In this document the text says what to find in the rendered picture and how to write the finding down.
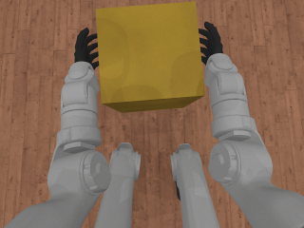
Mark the right robot hand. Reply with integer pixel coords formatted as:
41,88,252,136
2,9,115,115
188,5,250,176
199,21,223,65

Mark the robot shin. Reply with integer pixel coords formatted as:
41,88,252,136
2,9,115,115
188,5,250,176
108,142,135,168
176,143,202,188

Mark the left robot upper arm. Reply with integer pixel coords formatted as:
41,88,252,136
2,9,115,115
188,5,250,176
4,150,112,228

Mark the carton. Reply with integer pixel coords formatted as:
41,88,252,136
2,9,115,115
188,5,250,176
95,1,205,113

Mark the right robot shin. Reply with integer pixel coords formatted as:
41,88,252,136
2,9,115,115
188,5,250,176
176,143,202,188

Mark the right robot upper arm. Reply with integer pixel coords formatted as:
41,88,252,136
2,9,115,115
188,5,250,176
208,140,304,228

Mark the left robot hand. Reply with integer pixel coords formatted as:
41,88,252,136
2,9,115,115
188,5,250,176
74,28,99,69

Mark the robot right forearm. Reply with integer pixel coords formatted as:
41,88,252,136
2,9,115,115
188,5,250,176
204,53,268,151

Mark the robot left forearm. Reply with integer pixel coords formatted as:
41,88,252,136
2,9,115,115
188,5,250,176
47,61,102,184

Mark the left robot shin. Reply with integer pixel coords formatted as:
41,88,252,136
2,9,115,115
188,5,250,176
108,142,135,168

